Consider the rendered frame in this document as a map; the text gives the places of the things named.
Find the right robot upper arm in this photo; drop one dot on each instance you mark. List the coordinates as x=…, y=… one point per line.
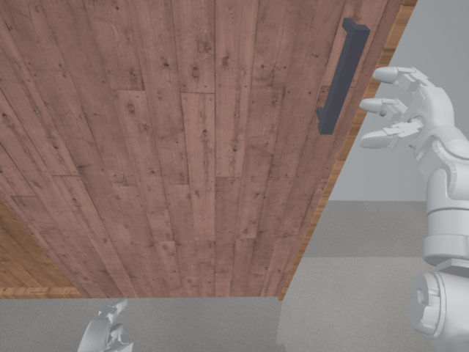
x=439, y=309

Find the left robot hand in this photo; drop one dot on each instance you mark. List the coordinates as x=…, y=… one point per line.
x=99, y=334

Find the handle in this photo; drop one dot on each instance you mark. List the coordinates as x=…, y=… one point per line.
x=351, y=52

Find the wardrobe door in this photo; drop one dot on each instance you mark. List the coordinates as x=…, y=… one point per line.
x=170, y=148
x=23, y=262

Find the robot right forearm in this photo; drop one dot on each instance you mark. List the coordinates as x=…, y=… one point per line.
x=443, y=160

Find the right robot hand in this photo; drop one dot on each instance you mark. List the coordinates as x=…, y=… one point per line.
x=430, y=108

